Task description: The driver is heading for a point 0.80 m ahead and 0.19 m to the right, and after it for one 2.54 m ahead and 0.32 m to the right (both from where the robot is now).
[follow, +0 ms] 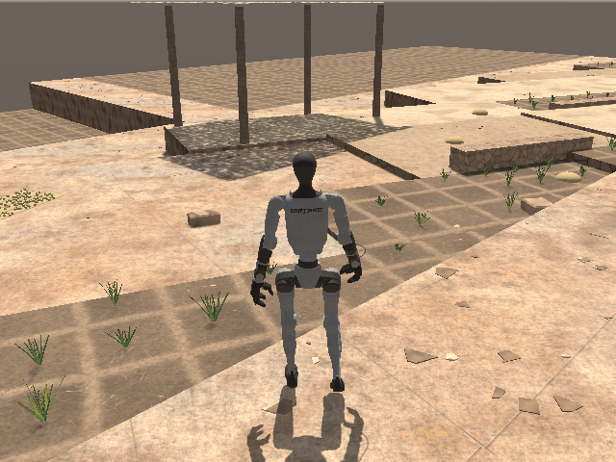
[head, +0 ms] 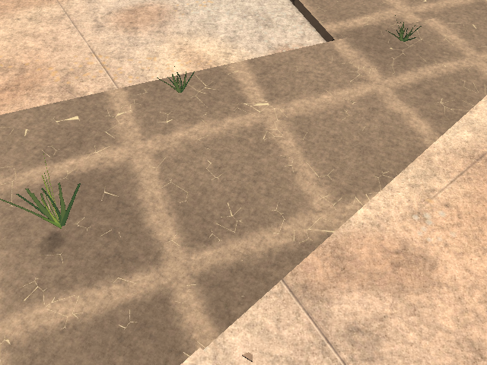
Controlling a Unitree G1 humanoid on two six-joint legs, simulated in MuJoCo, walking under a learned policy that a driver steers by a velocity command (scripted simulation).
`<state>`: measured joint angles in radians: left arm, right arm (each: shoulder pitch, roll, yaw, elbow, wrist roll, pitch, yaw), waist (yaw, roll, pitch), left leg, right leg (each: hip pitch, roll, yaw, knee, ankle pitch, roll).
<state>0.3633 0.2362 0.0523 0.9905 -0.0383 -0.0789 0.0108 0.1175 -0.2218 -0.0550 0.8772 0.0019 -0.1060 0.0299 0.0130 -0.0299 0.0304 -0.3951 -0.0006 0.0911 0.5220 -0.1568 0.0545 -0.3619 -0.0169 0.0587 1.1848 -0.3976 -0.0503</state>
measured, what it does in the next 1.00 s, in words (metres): walks ahead, turning right: right foot, then left foot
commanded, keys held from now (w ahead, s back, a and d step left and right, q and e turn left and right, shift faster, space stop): e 0.36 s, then w+e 0.46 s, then w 0.12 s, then w+q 0.06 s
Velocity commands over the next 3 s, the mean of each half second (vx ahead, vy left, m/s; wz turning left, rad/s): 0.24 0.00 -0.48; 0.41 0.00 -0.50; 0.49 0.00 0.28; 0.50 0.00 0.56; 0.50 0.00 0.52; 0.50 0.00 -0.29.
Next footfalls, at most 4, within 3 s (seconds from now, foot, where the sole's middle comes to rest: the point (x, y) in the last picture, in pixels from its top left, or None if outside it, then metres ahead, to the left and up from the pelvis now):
0.38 right None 0.27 -0.13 -0.77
0.78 left None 0.37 0.06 -0.77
1.26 right None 0.45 -0.31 -0.81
1.70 left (321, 278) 0.75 -0.23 -0.81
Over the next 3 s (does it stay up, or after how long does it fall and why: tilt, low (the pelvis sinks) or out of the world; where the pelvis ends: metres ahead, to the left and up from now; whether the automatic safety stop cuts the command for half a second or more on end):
stays up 1.23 -0.22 -0.16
